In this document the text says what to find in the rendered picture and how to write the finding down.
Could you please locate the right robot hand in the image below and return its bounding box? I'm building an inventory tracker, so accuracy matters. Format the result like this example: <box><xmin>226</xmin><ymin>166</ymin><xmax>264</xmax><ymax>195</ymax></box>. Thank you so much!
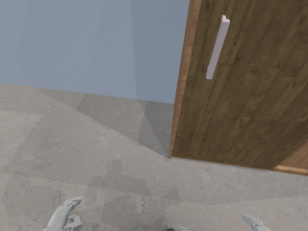
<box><xmin>243</xmin><ymin>214</ymin><xmax>270</xmax><ymax>231</ymax></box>

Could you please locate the handle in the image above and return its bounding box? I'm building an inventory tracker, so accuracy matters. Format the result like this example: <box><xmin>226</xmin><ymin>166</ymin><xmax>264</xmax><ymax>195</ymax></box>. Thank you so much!
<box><xmin>206</xmin><ymin>15</ymin><xmax>230</xmax><ymax>80</ymax></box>

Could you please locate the wardrobe door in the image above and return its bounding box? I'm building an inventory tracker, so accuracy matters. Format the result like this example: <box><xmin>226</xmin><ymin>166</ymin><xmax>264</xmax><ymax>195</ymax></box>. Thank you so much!
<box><xmin>172</xmin><ymin>0</ymin><xmax>308</xmax><ymax>170</ymax></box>
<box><xmin>279</xmin><ymin>140</ymin><xmax>308</xmax><ymax>169</ymax></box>

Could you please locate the left robot hand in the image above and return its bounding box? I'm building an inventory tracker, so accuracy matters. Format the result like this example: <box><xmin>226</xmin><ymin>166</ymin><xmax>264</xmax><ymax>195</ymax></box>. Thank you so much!
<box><xmin>46</xmin><ymin>197</ymin><xmax>83</xmax><ymax>231</ymax></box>

